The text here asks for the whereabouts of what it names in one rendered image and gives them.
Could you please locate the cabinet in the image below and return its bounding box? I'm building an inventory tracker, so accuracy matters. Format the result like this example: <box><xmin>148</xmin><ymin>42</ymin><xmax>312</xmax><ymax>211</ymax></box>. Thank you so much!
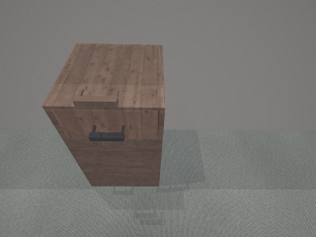
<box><xmin>42</xmin><ymin>43</ymin><xmax>166</xmax><ymax>187</ymax></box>

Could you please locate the drawer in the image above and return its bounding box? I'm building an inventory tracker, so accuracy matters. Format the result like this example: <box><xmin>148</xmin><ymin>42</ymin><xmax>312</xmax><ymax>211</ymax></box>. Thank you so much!
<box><xmin>51</xmin><ymin>109</ymin><xmax>158</xmax><ymax>139</ymax></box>

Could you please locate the handle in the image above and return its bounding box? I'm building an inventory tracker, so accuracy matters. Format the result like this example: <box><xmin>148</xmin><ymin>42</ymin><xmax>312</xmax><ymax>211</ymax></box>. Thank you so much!
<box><xmin>72</xmin><ymin>96</ymin><xmax>119</xmax><ymax>108</ymax></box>
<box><xmin>88</xmin><ymin>124</ymin><xmax>125</xmax><ymax>141</ymax></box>

